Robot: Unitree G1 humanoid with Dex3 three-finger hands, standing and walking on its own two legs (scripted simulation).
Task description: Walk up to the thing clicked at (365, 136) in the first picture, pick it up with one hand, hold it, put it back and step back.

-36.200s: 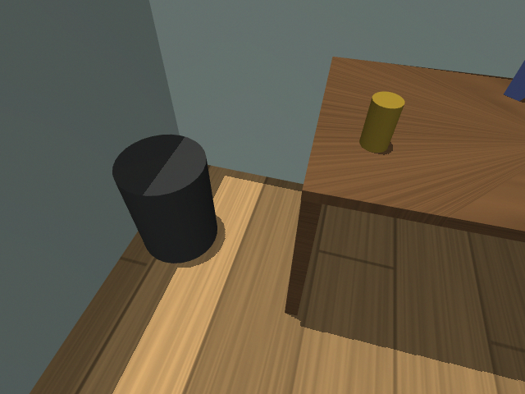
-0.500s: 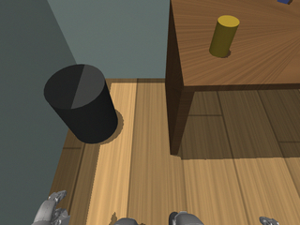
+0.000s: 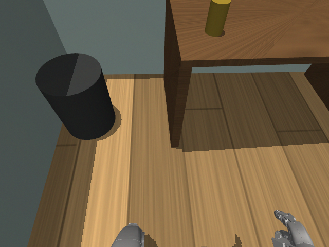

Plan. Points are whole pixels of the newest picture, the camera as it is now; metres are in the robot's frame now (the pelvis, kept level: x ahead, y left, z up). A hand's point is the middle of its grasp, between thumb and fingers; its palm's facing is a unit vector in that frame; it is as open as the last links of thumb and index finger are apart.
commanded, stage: step back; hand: right
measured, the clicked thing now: (217, 16) +0.92 -0.15 +0.05
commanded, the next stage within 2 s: stand in 1.80 s
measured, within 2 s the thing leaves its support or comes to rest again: neither
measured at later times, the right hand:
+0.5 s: hand out of the picture -0.05 -0.29 -0.12, palm faces -0.14 +0.89 -0.43, open 7.4 cm
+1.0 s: hand out of the picture -0.19 -0.33 -0.15, palm faces -0.17 +0.92 -0.36, open 7.4 cm
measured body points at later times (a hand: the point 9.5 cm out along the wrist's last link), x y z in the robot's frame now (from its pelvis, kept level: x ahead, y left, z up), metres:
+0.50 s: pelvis -0.15 -0.03 +0.02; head -0.10 +0.00 +0.46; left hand -0.05 +0.28 -0.11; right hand -0.05 -0.33 -0.09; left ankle -0.13 +0.09 -0.72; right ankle -0.17 -0.18 -0.63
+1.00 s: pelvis -0.26 -0.07 +0.01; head -0.24 -0.07 +0.46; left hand -0.23 +0.27 -0.10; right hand -0.18 -0.38 -0.12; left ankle -0.27 +0.06 -0.72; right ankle -0.23 -0.20 -0.72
